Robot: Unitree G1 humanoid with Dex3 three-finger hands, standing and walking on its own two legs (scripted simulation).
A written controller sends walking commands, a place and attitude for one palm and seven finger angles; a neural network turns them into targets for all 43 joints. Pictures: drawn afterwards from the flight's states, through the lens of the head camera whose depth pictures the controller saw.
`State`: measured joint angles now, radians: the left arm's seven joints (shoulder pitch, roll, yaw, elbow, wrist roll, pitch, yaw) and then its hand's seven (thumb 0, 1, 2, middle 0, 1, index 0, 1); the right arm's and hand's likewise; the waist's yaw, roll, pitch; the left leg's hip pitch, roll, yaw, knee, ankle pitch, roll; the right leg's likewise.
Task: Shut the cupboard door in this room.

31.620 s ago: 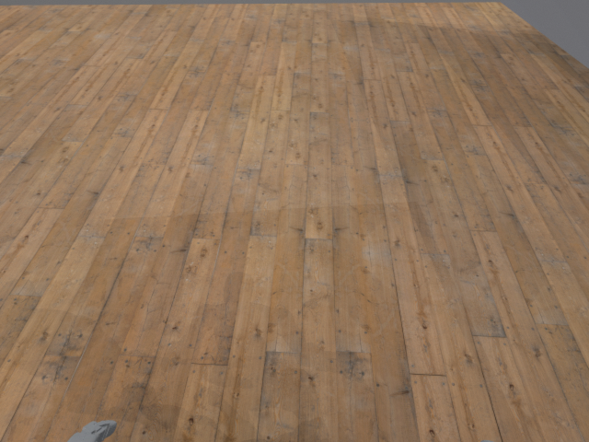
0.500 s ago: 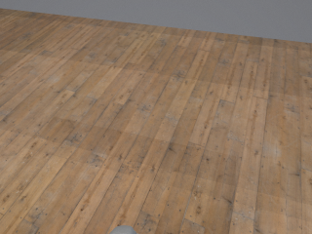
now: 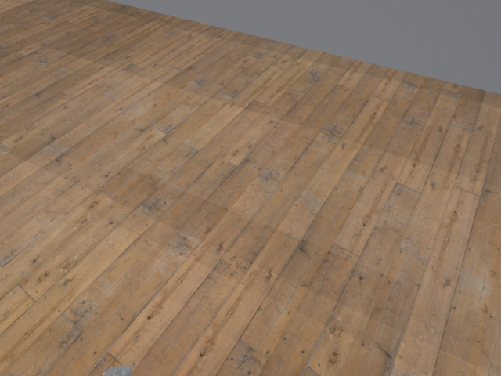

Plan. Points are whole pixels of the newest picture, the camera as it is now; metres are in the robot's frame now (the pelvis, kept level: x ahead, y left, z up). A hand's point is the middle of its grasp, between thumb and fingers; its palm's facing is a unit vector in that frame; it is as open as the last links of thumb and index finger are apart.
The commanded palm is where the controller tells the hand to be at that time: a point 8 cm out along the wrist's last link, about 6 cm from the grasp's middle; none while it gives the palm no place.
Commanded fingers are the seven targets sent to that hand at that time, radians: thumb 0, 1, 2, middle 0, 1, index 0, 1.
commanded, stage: turn or walk to find it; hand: left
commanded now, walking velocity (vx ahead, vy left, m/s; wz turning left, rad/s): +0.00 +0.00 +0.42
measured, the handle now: out of the picture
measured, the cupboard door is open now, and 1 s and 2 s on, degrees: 78 78 78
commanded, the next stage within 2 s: none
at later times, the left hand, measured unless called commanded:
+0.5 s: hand out of the picture -0.03 +0.20 -0.18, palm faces +0.28 -0.93 -0.25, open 7.4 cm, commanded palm none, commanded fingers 0.00 0.90 0.90 -0.20 -0.30 -0.20 -0.30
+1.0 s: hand out of the picture +0.00 +0.18 -0.15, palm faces +0.44 -0.85 -0.28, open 7.4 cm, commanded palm none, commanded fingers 0.00 0.90 0.90 -0.20 -0.30 -0.20 -0.30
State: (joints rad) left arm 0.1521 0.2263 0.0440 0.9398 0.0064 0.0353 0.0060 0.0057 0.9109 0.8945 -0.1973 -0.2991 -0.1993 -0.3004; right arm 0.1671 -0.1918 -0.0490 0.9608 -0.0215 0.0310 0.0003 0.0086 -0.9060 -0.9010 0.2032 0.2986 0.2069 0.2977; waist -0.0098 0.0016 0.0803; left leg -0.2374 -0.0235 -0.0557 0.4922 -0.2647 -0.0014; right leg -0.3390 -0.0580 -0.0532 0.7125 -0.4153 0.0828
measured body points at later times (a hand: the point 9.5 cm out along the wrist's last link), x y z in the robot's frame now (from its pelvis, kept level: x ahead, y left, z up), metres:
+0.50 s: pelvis -0.01 +0.00 -0.01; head +0.04 +0.02 +0.44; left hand -0.05 +0.25 -0.16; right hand +0.15 -0.23 -0.15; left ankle -0.05 +0.11 -0.74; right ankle +0.01 -0.12 -0.74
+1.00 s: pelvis +0.01 -0.04 +0.00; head +0.06 -0.05 +0.45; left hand -0.02 +0.22 -0.13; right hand +0.17 -0.24 -0.17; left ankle -0.08 +0.08 -0.67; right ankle +0.05 -0.12 -0.74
